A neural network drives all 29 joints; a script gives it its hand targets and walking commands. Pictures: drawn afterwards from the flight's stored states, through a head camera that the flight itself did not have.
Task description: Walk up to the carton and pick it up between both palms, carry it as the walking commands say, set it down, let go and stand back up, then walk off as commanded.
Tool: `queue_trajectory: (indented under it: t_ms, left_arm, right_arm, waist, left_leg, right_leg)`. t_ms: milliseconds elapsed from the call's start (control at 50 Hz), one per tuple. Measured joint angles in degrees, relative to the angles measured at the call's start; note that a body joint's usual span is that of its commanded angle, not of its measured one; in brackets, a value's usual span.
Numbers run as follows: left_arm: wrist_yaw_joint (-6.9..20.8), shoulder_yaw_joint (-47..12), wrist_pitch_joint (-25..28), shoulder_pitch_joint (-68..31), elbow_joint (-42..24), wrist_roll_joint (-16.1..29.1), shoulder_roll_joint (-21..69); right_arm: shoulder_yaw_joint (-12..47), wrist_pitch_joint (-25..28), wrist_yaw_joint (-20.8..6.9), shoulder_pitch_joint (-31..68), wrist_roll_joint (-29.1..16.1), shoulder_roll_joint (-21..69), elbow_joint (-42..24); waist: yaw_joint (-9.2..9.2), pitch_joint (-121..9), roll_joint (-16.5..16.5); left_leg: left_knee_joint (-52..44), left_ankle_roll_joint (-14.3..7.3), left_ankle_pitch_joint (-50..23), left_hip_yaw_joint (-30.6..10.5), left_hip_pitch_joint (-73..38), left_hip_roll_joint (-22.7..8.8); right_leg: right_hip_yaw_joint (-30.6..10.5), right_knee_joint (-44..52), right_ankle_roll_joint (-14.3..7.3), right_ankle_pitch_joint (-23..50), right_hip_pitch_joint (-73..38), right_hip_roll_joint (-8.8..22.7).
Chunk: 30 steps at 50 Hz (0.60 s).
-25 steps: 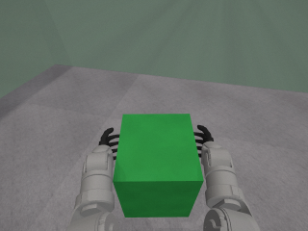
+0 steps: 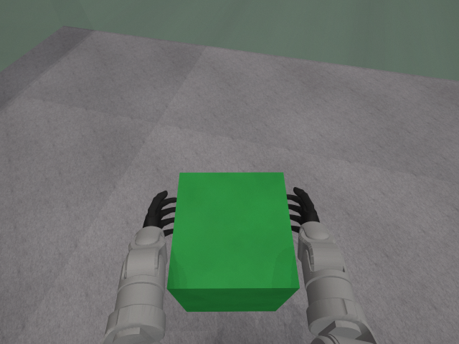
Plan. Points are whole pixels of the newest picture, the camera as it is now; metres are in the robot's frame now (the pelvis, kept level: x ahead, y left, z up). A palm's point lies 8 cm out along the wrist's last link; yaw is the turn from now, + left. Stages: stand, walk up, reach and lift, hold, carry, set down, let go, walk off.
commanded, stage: set down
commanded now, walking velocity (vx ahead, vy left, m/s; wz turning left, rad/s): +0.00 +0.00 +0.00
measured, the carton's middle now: (231, 247) +0.31 +0.00 -0.08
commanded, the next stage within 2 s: none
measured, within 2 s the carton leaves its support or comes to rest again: neither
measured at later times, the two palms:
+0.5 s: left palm (169, 245) +0.32 +0.13 -0.10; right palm (303, 242) +0.32 -0.16 -0.10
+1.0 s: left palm (177, 247) +0.35 +0.13 -0.18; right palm (294, 243) +0.35 -0.16 -0.18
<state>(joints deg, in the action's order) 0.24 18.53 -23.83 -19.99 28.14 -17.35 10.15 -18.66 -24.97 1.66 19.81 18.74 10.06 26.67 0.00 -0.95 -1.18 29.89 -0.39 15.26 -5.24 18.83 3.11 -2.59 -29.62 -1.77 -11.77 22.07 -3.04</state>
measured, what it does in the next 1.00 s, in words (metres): lowers itself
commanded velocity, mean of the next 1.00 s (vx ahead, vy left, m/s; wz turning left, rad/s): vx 0.00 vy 0.00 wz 0.00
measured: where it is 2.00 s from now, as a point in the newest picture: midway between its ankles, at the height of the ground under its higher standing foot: outside the picture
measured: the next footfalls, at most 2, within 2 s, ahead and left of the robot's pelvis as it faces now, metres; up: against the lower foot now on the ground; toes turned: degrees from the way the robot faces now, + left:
none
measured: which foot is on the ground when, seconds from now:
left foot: down 0.00-1.00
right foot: down 0.00-1.00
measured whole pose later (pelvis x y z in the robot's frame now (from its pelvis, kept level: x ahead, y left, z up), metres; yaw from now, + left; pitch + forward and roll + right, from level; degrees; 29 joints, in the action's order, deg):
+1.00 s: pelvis -0.04 +0.00 -0.12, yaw +0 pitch +34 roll +1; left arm -1.9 26.1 -12.7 -35.6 32.6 -14.7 9.8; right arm -24.6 -14.6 1.2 37.6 15.6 6.6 33.4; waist 1.2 -10.3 -1.9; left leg 70.1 0.8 26.5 -4.3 77.1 6.3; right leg -3.5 -68.8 -0.7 -21.8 80.4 -4.8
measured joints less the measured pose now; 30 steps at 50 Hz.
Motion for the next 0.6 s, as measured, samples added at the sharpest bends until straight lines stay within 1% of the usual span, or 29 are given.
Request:
queue_trajectory:
  t_ms: [160, 380, 480, 600]
  left_arm:
    - [0.3, 2.6, 3.2, -2.0, 1.9, -0.8, 0.7]
    - [-0.2, 5.2, 9.5, -5.2, 1.8, -0.3, 1.9]
    - [-0.7, 6.0, 10.8, -7.6, 1.4, 0.2, 2.2]
    - [-1.2, 6.6, 10.7, -10.6, 0.9, 1.1, 1.8]
  right_arm:
    - [-3.1, 3.4, -0.8, 2.1, 1.2, 0.7, 2.0]
    - [-4.9, 9.4, -1.8, 5.8, 0.6, -0.1, 2.5]
    - [-5.5, 10.3, -2.3, 8.9, -0.1, -1.0, 2.7]
    - [-5.9, 10.0, -2.4, 12.6, -0.8, -1.8, 3.0]
  waist:
    - [0.36, -0.9, -0.1]
    - [1.18, -1.1, -0.3]
    - [1.37, -1.8, -0.3]
    - [1.3, -3.1, -0.5]
  left_leg:
    - [3.9, -0.3, 1.0, 0.7, 7.3, 0.6]
    - [12.5, -0.2, 2.2, 1.1, 23.3, 1.4]
    - [18.2, -0.1, 3.5, 1.3, 31.4, 1.7]
    - [24.4, 0.2, 5.2, 1.3, 39.4, 2.1]
  right_leg:
    - [-0.9, -4.1, 0.4, -1.0, 7.5, 0.1]
    - [-1.3, -11.9, 1.0, -1.6, 23.2, -0.1]
    - [-1.3, -17.3, 1.2, -2.7, 31.2, -0.3]
    - [-1.3, -23.3, 1.2, -4.2, 39.2, -0.6]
